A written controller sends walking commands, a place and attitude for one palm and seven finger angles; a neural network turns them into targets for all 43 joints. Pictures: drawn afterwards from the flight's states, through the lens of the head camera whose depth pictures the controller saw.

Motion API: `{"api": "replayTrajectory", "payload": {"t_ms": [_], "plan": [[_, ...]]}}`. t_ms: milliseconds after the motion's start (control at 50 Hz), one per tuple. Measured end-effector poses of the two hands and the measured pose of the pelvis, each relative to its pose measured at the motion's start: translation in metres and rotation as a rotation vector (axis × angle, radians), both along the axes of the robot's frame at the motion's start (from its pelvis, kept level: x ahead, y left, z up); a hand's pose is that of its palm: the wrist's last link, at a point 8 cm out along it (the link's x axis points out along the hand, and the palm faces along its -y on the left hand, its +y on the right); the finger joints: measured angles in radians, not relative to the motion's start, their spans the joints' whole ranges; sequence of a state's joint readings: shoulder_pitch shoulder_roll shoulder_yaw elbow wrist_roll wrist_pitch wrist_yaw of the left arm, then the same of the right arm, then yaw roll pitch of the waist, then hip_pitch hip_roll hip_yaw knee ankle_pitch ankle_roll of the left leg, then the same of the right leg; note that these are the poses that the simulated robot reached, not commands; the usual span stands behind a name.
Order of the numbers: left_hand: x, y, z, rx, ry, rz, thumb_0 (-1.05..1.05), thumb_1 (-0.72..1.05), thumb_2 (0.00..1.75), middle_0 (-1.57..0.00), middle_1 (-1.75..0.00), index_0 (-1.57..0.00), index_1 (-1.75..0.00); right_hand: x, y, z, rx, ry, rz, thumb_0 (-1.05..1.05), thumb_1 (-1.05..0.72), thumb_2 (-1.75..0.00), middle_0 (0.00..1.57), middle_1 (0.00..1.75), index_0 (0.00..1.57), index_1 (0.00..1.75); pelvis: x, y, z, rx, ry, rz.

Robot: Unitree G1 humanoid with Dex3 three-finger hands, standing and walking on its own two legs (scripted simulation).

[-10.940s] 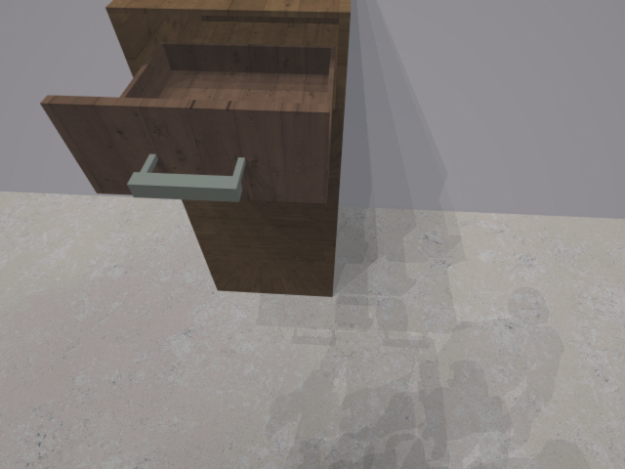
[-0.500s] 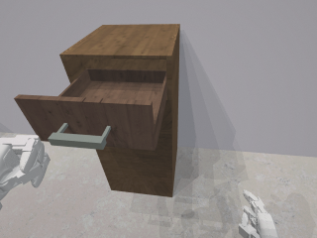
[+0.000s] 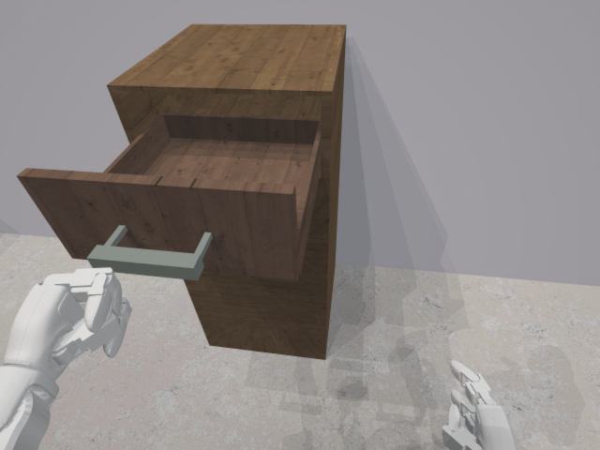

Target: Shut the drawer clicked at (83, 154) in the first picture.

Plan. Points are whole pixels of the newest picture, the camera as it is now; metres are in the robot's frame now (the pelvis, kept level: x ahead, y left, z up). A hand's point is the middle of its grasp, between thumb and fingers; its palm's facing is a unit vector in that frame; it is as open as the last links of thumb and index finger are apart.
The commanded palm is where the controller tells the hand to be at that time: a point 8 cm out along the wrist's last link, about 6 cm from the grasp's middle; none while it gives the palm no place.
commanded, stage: bring the fist close to the handle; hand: left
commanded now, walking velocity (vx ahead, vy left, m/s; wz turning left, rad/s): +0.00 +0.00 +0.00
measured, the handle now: (154, 249) +0.34 +0.25 +0.12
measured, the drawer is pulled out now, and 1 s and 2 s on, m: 0.28 0.28 0.19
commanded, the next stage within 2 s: push the drawer shut in 0.80 s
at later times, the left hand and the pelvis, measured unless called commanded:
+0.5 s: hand (148, 313) +0.24 +0.22 +0.11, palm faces +0.03 -1.00 -0.08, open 3.3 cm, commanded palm +0.20 +0.26 +0.12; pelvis +0.00 +0.01 +0.00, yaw +0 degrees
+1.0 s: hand (142, 317) +0.23 +0.22 +0.12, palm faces +0.05 -1.00 -0.09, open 3.3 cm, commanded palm +0.21 +0.26 +0.12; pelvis +0.00 +0.01 +0.00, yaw +0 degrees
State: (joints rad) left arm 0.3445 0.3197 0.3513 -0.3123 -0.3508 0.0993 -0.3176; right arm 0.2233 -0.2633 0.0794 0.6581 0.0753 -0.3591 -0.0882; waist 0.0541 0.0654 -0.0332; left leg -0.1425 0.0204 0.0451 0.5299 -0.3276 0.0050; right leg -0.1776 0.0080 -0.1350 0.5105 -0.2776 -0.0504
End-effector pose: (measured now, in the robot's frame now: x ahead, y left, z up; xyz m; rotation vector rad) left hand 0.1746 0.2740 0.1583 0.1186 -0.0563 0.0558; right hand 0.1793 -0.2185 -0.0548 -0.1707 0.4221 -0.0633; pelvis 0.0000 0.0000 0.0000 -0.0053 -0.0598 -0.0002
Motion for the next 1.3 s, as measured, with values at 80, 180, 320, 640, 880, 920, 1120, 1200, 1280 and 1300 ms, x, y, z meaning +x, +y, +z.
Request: {"api": "replayTrajectory", "payload": {"t_ms": [80,180,320,640,880,920,1120,1200,1280,1300], "plan": [[0.007,-0.003,-0.008,-0.009,0.009,-0.010,0.02,0.89,0.90,-1.40,-1.60,-1.40,-1.60,-0.003,-0.001,-0.003,-0.007,0.020,-0.006,0.01,-0.91,-0.90,0.21,0.30,0.20,0.30,0.001,0.002,0.000,0.001,0.008,0.001],[0.016,-0.001,-0.018,-0.019,0.018,-0.008,0.02,0.89,0.90,-1.40,-1.60,-1.40,-1.60,-0.007,-0.003,-0.008,-0.019,0.053,-0.016,0.01,-0.91,-0.90,0.21,0.30,0.20,0.30,0.001,0.003,-0.001,0.002,0.020,0.002],[0.028,-0.002,-0.029,-0.030,0.021,-0.017,0.02,0.89,0.90,-1.40,-1.60,-1.40,-1.60,-0.012,-0.004,-0.012,-0.028,0.083,-0.030,0.01,-0.91,-0.90,0.21,0.30,0.20,0.30,0.002,0.006,-0.002,0.002,0.035,0.001],[0.042,-0.005,-0.038,-0.030,0.009,-0.034,0.02,0.89,0.90,-1.40,-1.60,-1.40,-1.60,-0.018,-0.002,-0.017,-0.018,0.113,-0.048,0.01,-0.91,-0.90,0.21,0.30,0.20,0.30,0.002,0.010,-0.003,0.004,0.053,-0.008],[0.028,-0.009,-0.037,-0.031,0.011,-0.023,0.02,0.89,0.90,-1.40,-1.60,-1.40,-1.60,-0.012,0.001,-0.015,-0.013,0.098,-0.028,0.01,-0.91,-0.90,0.21,0.30,0.20,0.30,0.000,0.009,-0.003,0.004,0.049,-0.001],[0.027,-0.008,-0.037,-0.031,0.011,-0.018,0.02,0.89,0.90,-1.40,-1.60,-1.40,-1.60,-0.011,0.001,-0.015,-0.013,0.099,-0.026,0.01,-0.91,-0.90,0.21,0.30,0.20,0.30,-0.001,0.008,-0.003,0.003,0.047,0.000],[0.054,-0.007,-0.036,-0.043,0.002,-0.032,0.02,0.89,0.90,-1.40,-1.60,-1.41,-1.60,-0.015,-0.003,-0.020,-0.025,0.129,-0.035,0.01,-0.91,-0.90,0.21,0.30,0.20,0.30,-0.007,0.005,-0.003,0.004,0.043,0.008],[0.063,-0.005,-0.036,-0.044,0.011,-0.044,0.00,0.86,0.91,-1.40,-1.60,-1.40,-1.60,-0.021,-0.007,-0.023,-0.026,0.151,-0.050,0.01,-0.91,-0.90,0.21,0.30,0.20,0.30,-0.007,0.003,-0.003,0.006,0.049,0.004],[0.071,-0.005,-0.036,-0.047,0.017,-0.035,-0.01,0.85,0.91,-1.40,-1.60,-1.40,-1.60,-0.027,-0.012,-0.025,-0.025,0.166,-0.062,0.01,-0.91,-0.90,0.21,0.30,0.20,0.30,-0.008,0.002,-0.003,0.008,0.052,0.000],[0.073,-0.005,-0.036,-0.047,0.017,-0.034,0.00,0.85,0.91,-1.40,-1.60,-1.40,-1.60,-0.028,-0.013,-0.025,-0.025,0.170,-0.064,0.01,-0.91,-0.90,0.21,0.30,0.20,0.30,-0.008,0.002,-0.003,0.008,0.053,-0.001]]}}
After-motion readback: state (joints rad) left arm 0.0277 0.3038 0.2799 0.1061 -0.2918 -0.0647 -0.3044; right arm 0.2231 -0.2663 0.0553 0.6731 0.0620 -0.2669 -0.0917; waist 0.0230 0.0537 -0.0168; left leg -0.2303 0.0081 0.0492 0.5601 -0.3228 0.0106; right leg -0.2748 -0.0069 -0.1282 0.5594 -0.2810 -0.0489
